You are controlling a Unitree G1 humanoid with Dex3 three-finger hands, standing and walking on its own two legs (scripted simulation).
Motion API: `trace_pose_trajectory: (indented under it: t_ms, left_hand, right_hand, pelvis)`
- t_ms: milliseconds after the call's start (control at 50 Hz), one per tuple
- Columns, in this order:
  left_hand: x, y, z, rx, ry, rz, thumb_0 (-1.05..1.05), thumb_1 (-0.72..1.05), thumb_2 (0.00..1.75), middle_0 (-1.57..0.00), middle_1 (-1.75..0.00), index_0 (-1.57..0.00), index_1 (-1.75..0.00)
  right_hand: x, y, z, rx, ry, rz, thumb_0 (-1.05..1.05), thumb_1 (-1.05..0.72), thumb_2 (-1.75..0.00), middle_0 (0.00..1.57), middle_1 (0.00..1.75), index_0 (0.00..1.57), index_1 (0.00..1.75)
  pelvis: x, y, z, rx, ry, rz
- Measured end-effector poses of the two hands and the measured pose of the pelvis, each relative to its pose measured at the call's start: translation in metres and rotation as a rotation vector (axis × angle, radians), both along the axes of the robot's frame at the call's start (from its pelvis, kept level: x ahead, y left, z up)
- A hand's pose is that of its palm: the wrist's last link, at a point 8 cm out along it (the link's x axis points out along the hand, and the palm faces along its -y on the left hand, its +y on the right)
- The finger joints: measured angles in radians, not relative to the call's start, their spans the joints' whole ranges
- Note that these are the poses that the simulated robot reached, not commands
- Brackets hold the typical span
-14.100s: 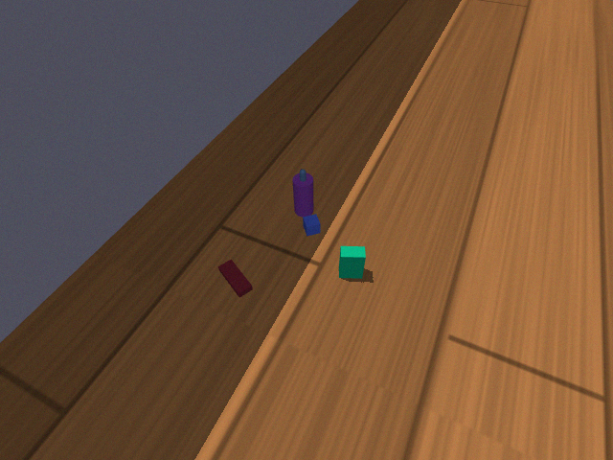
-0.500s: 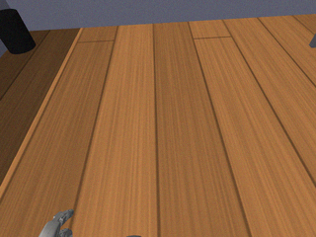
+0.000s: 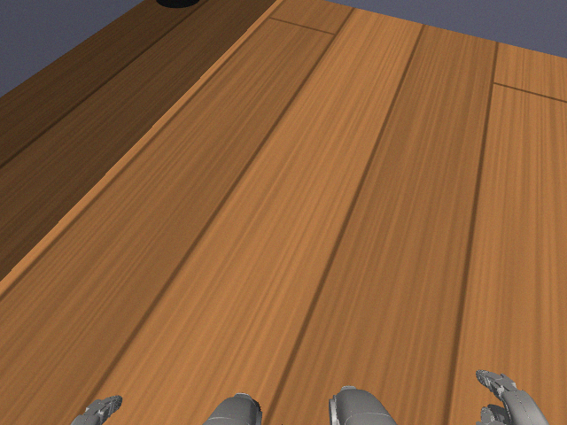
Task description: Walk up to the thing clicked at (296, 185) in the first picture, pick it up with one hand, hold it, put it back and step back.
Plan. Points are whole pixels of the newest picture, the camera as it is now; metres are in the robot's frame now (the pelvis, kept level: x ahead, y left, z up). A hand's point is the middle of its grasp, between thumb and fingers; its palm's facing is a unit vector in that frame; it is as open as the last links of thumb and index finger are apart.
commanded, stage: walk up
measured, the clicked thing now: out of the picture -0.03 +1.46 -0.63
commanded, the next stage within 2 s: none
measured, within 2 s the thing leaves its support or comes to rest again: neither
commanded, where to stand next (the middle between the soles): +0.04 +0.03 m, yaw +84 degrees
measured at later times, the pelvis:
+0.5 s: pelvis -0.03 -0.05 -0.01, yaw +30 degrees
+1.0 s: pelvis +0.01 -0.05 +0.01, yaw +57 degrees
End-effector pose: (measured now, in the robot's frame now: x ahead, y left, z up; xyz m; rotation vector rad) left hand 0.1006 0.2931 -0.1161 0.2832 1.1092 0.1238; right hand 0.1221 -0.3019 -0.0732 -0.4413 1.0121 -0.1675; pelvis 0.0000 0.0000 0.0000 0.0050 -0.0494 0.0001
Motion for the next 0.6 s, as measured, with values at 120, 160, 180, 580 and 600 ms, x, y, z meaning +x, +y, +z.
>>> trace_pose_trajectory:
  t_ms: [120, 160, 180, 580, 600]
  left_hand:
    - [-0.028, -0.014, 0.015, 0.121, -0.059, 0.125, 0.01, 0.90, 0.89, -0.21, -0.30, -0.20, -0.30]
    - [-0.047, -0.016, 0.023, 0.159, -0.047, 0.166, 0.01, 0.90, 0.89, -0.21, -0.30, -0.20, -0.30]
    - [-0.057, -0.016, 0.029, 0.176, -0.043, 0.193, 0.01, 0.90, 0.89, -0.21, -0.30, -0.21, -0.30]
    - [-0.278, -0.009, 0.018, 0.160, 0.070, 0.655, 0.01, 0.90, 0.89, -0.20, -0.30, -0.20, -0.30]
    - [-0.280, -0.013, 0.018, 0.145, 0.061, 0.670, 0.01, 0.90, 0.89, -0.20, -0.30, -0.20, -0.30]
  right_hand:
    - [0.056, -0.017, -0.025, 0.068, -0.035, 0.150, 0.01, -0.90, -0.89, 0.20, 0.30, 0.20, 0.30]
    - [0.068, -0.018, -0.027, 0.082, -0.027, 0.193, 0.01, -0.90, -0.89, 0.20, 0.30, 0.20, 0.30]
    - [0.072, -0.019, -0.027, 0.086, -0.014, 0.219, 0.01, -0.90, -0.89, 0.20, 0.30, 0.20, 0.30]
    - [0.092, 0.033, -0.003, -0.042, 0.116, 0.571, 0.01, -0.90, -0.89, 0.20, 0.30, 0.20, 0.30]
    - [0.093, 0.037, -0.001, -0.050, 0.121, 0.586, 0.01, -0.90, -0.89, 0.20, 0.30, 0.20, 0.30]
  pelvis:
    - [-0.003, -0.041, -0.014, -0.019, 0.014, 0.126]
    - [-0.005, -0.052, -0.011, -0.006, 0.014, 0.178]
    - [-0.006, -0.056, -0.009, 0.000, 0.015, 0.203]
    - [-0.035, -0.047, -0.003, 0.001, 0.021, 0.619]
    - [-0.034, -0.046, -0.001, 0.002, 0.020, 0.639]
